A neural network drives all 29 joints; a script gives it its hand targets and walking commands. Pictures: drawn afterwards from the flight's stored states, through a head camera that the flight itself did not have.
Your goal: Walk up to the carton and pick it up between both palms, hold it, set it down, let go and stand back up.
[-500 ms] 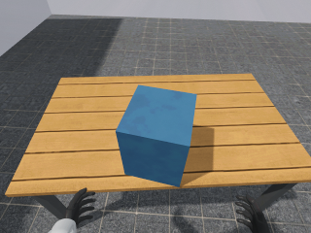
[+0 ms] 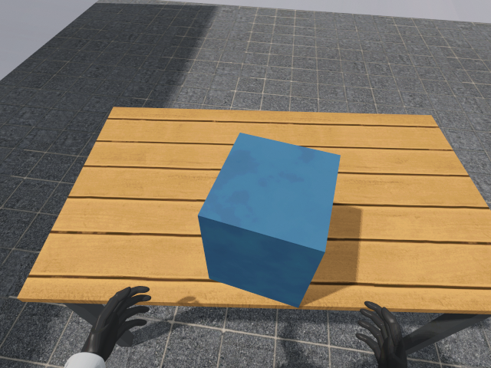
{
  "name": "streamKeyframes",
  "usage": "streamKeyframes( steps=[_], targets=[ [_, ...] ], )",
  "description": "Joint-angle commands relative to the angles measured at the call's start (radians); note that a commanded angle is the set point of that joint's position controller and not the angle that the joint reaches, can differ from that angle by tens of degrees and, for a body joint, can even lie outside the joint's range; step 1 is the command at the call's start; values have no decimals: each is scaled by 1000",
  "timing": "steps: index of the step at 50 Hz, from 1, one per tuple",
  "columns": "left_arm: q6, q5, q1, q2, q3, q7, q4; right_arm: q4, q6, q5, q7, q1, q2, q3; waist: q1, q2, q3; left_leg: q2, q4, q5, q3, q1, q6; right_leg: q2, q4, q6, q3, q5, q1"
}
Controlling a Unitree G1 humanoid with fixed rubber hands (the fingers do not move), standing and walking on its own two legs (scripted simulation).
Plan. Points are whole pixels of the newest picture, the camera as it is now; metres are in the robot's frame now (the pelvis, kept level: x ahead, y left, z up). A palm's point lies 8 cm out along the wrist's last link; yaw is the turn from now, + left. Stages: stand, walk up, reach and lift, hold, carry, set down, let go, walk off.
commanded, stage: reach and lift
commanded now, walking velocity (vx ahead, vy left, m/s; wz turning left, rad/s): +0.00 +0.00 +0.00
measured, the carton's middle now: (269, 221) +0.39 +0.00 -0.05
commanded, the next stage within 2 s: none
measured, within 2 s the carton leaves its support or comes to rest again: neither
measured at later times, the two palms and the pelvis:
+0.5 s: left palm (109, 325) +0.17 +0.24 -0.01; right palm (381, 354) +0.15 -0.16 -0.02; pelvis -0.01 +0.01 +0.00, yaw +0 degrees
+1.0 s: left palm (139, 256) +0.26 +0.21 +0.03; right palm (397, 295) +0.22 -0.18 +0.03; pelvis -0.02 +0.00 +0.00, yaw +1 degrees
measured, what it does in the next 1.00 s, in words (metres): stands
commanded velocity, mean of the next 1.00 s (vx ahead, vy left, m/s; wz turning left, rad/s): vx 0.00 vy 0.00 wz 0.00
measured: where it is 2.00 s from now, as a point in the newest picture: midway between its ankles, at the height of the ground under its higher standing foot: outside the picture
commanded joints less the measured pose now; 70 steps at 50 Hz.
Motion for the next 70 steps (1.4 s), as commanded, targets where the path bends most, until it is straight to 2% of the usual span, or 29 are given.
streamKeyframes(
  steps=[1,3,9,11,13,18,22,23,25,29,30,32,34,39,43,44,47,48,49,53,55,56,58,61,63,66,67,68,70],
  targets=[
    [-95,-22,-6,121,10,-12,-236,-191,-131,21,-20,20,-33,-2,-6,99,-122,-9,-24,509,-53,137,-85,30,-63,-73,-9,274,-103],
    [-108,-34,-36,158,16,-14,-224,-176,-149,15,-21,-11,-42,-26,-26,118,-95,-17,-20,459,-58,125,-89,30,-71,-74,-7,236,-109],
    [-119,-26,13,138,4,-12,-236,-157,-196,37,-32,18,-30,1,-16,114,-83,-9,-4,539,-59,149,-95,32,-68,-75,-1,267,-108],
    [-136,-14,5,155,20,13,-329,-177,-196,39,-27,11,-30,-5,-28,171,-98,-3,-8,592,-66,140,-111,40,-50,-83,-7,231,-104],
    [-119,-7,16,138,20,2,-262,-145,-200,42,-31,11,-36,-7,-40,158,-49,-15,-10,584,-61,139,-107,34,-61,-77,-14,251,-109],
    [-99,-22,-6,115,12,8,-338,-206,-179,65,-36,-31,-34,6,-22,197,-86,-10,-19,561,-66,134,-114,28,-55,-91,4,190,-92],
    [-59,-50,-111,134,-11,14,-310,-245,-115,53,-45,-133,-45,-17,-36,172,-46,-10,-53,355,-54,51,-86,20,-66,-93,5,105,-104],
    [-42,-42,-107,139,16,8,-270,-248,-88,38,-45,-120,-25,4,-17,151,-37,-11,-72,310,-51,25,-68,12,-53,-87,7,108,-80],
    [-34,-79,-138,135,-34,18,-348,-302,-68,37,-50,-172,-59,-35,-39,135,-107,2,-66,358,-56,73,-77,31,-45,-91,-18,115,-91],
    [-6,-109,-307,171,-45,36,-356,-335,19,27,-43,-295,-61,-74,-59,164,-116,17,-114,189,-75,-16,-63,26,-27,-89,-13,38,-67],
    [9,-96,-304,155,-26,45,-298,-348,47,36,-41,-313,-55,-32,-28,143,-99,21,-129,173,-68,-52,-48,18,-32,-92,-4,22,-49],
    [26,-131,-334,181,-25,33,-269,-367,106,8,-52,-311,-60,-69,-64,72,-79,21,-162,63,-71,-83,-23,14,-39,-78,5,32,-8],
    [39,-134,-428,175,-23,41,-239,-377,165,26,-47,-392,-50,-67,-62,68,-118,27,-192,-29,-82,-128,-7,11,-30,-77,7,16,-3],
    [84,-124,-491,172,-21,44,-162,-359,265,41,-60,-439,-58,-62,-76,94,-119,22,-187,58,-73,-83,-9,9,-37,-81,-8,61,-2],
    [101,-145,-605,165,-41,47,-214,-387,304,41,-69,-526,-73,-62,-97,89,-176,13,-160,141,-67,-52,-19,5,-51,-81,-4,97,-15],
    [124,-109,-564,170,-6,40,-126,-333,328,43,-77,-502,-59,-71,-95,88,-108,17,-176,115,-72,-66,-8,5,-62,-79,-5,94,19],
    [137,-107,-622,171,21,54,-180,-398,331,50,-79,-543,-48,-45,-77,104,-228,-4,-153,142,-43,-53,-3,-5,-43,-68,-2,168,13],
    [147,-82,-655,180,42,56,-188,-402,331,64,-71,-543,-56,-16,-54,153,-240,-6,-160,175,-45,-31,-13,-1,-44,-63,0,167,11],
    [169,-73,-555,158,37,50,-168,-352,334,59,-79,-450,-53,-7,-77,118,-164,-1,-150,253,-47,10,-27,9,-56,-61,-2,227,11],
    [181,-90,-703,183,44,49,-215,-446,323,71,-88,-603,-79,-6,-79,106,-287,-21,-133,263,-35,10,-14,6,-54,-44,4,285,7],
    [175,-98,-688,157,28,53,-269,-466,305,57,-88,-567,-89,-12,-99,102,-354,-24,-102,416,-32,60,-26,6,-23,-33,-3,458,23],
    [191,-83,-645,134,48,54,-245,-458,306,80,-89,-543,-85,25,-77,98,-345,-32,-101,456,-30,87,-30,9,-32,-30,-6,485,18],
    [211,-66,-720,162,52,45,-216,-398,314,57,-105,-577,-77,-10,-108,105,-358,-37,-88,427,-26,95,-28,3,-47,-32,-3,488,9],
    [203,-74,-771,166,87,40,-178,-419,313,65,-107,-632,-86,-9,-103,45,-405,-41,-111,339,-17,56,-3,-2,-35,-23,5,472,43],
    [205,-79,-767,175,73,36,-196,-434,300,63,-119,-597,-72,-9,-124,24,-432,-49,-102,379,-13,58,-1,-5,-19,-10,5,580,68],
    [216,-67,-848,186,99,42,-188,-433,301,94,-105,-669,-112,19,-98,48,-452,-50,-87,455,-14,81,-13,13,-10,-14,-3,588,38],
    [214,-53,-828,174,71,45,-211,-381,299,83,-107,-633,-103,-15,-130,83,-440,-44,-70,515,-16,137,-34,23,-15,-14,-18,610,11],
    [230,-54,-870,188,102,44,-198,-409,292,105,-103,-652,-113,4,-116,89,-479,-45,-67,547,-26,145,-38,27,-15,-10,-12,620,6],
    [245,-61,-914,172,77,41,-163,-359,313,113,-108,-712,-119,0,-115,96,-462,-41,-79,482,-29,107,-37,19,-32,-17,-8,564,6]
  ],
)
